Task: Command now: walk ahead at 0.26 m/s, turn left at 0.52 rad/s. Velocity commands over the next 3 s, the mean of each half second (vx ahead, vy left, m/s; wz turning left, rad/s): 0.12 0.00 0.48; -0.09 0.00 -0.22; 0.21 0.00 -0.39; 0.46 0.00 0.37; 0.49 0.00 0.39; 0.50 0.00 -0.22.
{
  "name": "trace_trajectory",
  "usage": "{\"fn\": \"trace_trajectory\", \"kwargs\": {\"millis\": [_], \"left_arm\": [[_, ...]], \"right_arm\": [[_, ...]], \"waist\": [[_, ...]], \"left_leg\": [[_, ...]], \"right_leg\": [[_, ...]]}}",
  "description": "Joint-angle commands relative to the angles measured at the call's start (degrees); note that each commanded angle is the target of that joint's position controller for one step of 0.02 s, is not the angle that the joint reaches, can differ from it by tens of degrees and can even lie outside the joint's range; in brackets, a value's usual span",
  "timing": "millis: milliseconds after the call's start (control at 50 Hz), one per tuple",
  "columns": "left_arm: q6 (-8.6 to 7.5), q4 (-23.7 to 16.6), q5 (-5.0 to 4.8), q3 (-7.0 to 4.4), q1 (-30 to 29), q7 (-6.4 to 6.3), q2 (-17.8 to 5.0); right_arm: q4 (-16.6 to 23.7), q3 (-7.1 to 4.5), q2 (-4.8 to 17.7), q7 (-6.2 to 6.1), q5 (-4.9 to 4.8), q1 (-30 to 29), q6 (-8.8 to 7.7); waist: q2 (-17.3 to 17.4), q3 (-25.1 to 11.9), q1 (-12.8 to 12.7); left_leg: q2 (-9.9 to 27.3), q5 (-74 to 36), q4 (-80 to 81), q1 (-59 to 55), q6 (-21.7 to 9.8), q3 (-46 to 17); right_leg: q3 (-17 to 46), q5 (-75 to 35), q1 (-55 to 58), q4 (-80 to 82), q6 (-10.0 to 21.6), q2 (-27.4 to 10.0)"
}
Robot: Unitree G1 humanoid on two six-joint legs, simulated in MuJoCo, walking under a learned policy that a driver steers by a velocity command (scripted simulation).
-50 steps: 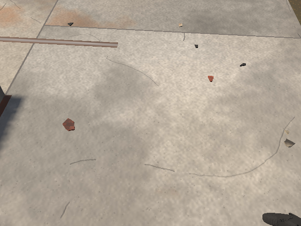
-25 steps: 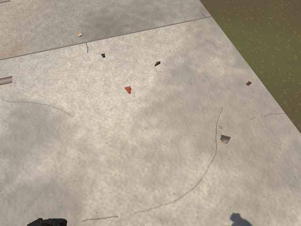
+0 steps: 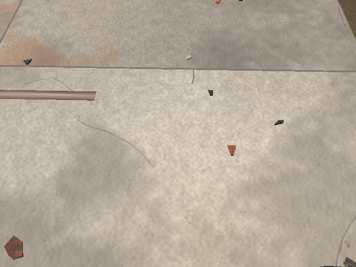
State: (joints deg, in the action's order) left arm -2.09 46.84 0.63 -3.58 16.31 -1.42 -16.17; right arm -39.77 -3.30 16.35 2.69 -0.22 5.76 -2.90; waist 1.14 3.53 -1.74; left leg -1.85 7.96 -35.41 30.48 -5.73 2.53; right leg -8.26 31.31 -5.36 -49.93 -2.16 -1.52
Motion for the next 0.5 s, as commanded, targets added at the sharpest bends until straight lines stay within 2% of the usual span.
{"fn": "trace_trajectory", "kwargs": {"millis": [20, 40, 60, 80, 100, 140, 180, 220, 300, 340, 380, 400, 420, 440, 460, 480, 500], "left_arm": [[-3.46, -6.92, -1.77, -0.83, -0.90, 1.30, -8.93], [-3.54, -8.70, -2.06, -0.54, -4.55, 0.96, -8.21], [-3.03, -8.06, -1.02, -0.65, -5.32, 0.27, -7.93], [-2.18, -8.31, -0.42, -1.03, -4.68, -0.18, -8.52], [-1.27, -8.42, -0.31, -1.20, -3.78, -0.26, -8.58], [-0.30, -7.91, -0.03, -0.76, -1.68, -0.59, -6.58], [0.17, -8.06, 0.26, -0.41, -2.49, -1.01, -5.61], [0.63, -8.34, 0.22, -0.32, -4.16, -1.09, -5.52], [1.06, -9.84, -0.35, -0.42, -9.43, -0.65, -5.77], [0.71, -9.89, -0.48, -0.49, -9.92, -0.24, -6.02], [-0.02, -10.04, -0.48, -0.64, -9.93, 0.28, -6.28], [-0.46, -9.87, -0.47, -0.72, -8.96, 0.55, -6.04], [-0.96, -9.43, -0.33, -0.76, -7.42, 0.79, -5.73], [-1.26, -9.78, 0.61, -1.13, -7.13, 0.68, -7.94], [-0.86, -10.98, 1.66, -1.83, -9.12, 0.30, -12.23], [-0.60, -9.35, 2.53, -1.16, -6.82, 0.39, -9.04], [-0.72, -9.47, 1.68, -0.79, -6.01, 0.62, -7.63]], "right_arm": [[3.31, -4.00, 13.22, -0.94, 0.68, 14.51, -0.02], [3.41, -3.44, 10.76, -1.13, -0.51, 10.66, -0.06], [3.82, -2.85, 8.94, -1.39, -1.23, 7.66, 0.15], [4.37, -2.68, 8.36, -1.81, -0.78, 5.85, 0.43], [4.97, -2.63, 8.37, -1.95, 0.04, 4.83, 0.75], [5.08, -2.94, 9.17, -2.22, 0.43, 3.77, 0.93], [4.88, -3.34, 10.41, -2.91, 0.21, 4.17, 1.43], [4.95, -3.47, 10.84, -3.70, -0.34, 4.00, 2.48], [5.63, -3.32, 10.55, -4.62, -0.48, 3.47, 4.32], [5.72, -3.00, 9.77, -4.66, -0.15, 3.46, 4.68], [5.60, -2.49, 8.76, -4.46, -0.06, 3.88, 4.77], [5.67, -2.13, 8.14, -4.42, -0.30, 3.30, 4.80], [5.69, -1.70, 7.26, -4.44, -0.55, 2.92, 4.81], [5.46, -1.08, 5.37, -4.41, 0.07, 5.25, 4.59], [5.25, -0.57, 3.68, -4.28, 1.24, 10.59, 4.20], [5.95, -1.10, 6.18, -4.36, 1.02, 8.60, 3.82], [5.58, -2.11, 9.76, -4.51, 0.76, 6.95, 3.82]], "waist": [[2.56, -28.54, 8.34], [-0.09, -19.62, 6.59], [-3.45, -13.38, 4.44], [-2.43, -11.04, 2.47], [-0.85, -9.86, 1.02], [0.73, -9.62, -0.42], [1.56, -11.07, -0.22], [2.70, -12.81, 0.29], [5.28, -11.53, 2.01], [6.75, -11.01, 2.55], [7.68, -11.16, 2.91], [7.83, -11.09, 2.02], [7.72, -10.46, 0.71], [4.31, -10.62, 1.64], [-9.47, -10.88, 6.13], [-16.58, -10.46, 4.18], [-13.00, -10.10, 2.08]], "left_leg": [[21.21, -37.43, 9.50, -50.91, -18.76, -36.48], [18.30, -33.81, 10.56, -42.67, -15.75, -29.81], [15.96, -32.47, 12.38, -33.67, -13.64, -25.80], [14.65, -31.96, 14.10, -26.51, -13.01, -23.87], [13.29, -31.78, 15.59, -21.44, -12.54, -22.50], [11.57, -35.69, 15.95, -16.32, -12.00, -19.30], [10.27, -37.28, 14.92, -15.45, -11.10, -17.89], [9.10, -32.04, 13.98, -15.45, -9.45, -18.00], [7.68, -13.78, 13.67, -14.81, -6.79, -22.15], [8.35, -12.10, 12.03, -16.36, -6.45, -23.66], [9.11, -15.60, 9.20, -18.43, -6.18, -25.61], [8.64, -15.92, 7.54, -18.85, -5.32, -26.13], [7.14, -13.63, 5.99, -17.80, -3.56, -26.06], [4.47, -5.53, 2.53, -14.80, -0.61, -24.21], [-3.10, 16.74, -6.20, -8.55, 2.97, -16.34], [-4.23, 28.29, -12.73, -3.60, 6.12, -12.16], [-2.58, 29.48, -21.13, -2.14, 7.89, -12.59]], "right_leg": [[15.93, 4.99, -33.59, -35.35, -0.67, 2.99], [14.66, -0.03, -35.77, -30.16, 0.04, 0.73], [13.72, -2.66, -34.75, -26.30, -0.45, -1.05], [13.95, -4.85, -31.12, -23.37, -0.76, -1.97], [13.83, -5.78, -27.75, -21.40, -1.04, -2.02], [12.61, -7.06, -25.19, -15.29, -2.30, -1.35], [12.20, -10.34, -24.84, -9.33, -3.55, -0.24], [12.63, -14.90, -23.93, -4.89, -4.27, 0.44], [13.87, -18.55, -22.89, 3.29, -4.27, 1.89], [13.93, -17.65, -21.93, 7.15, -3.72, 1.89], [13.47, -16.67, -19.48, 11.88, -2.62, 2.05], [12.92, -19.14, -16.69, 17.22, -1.55, 2.09], [12.47, -26.58, -11.73, 25.44, -0.06, 1.57], [17.39, -35.88, -5.99, 28.08, 2.44, -4.47], [28.00, -53.30, -0.76, 27.26, 8.86, -14.98], [37.26, -54.51, -2.01, 29.26, 18.03, -20.97], [37.51, -52.13, -1.74, 29.45, 19.73, -20.47]]}}
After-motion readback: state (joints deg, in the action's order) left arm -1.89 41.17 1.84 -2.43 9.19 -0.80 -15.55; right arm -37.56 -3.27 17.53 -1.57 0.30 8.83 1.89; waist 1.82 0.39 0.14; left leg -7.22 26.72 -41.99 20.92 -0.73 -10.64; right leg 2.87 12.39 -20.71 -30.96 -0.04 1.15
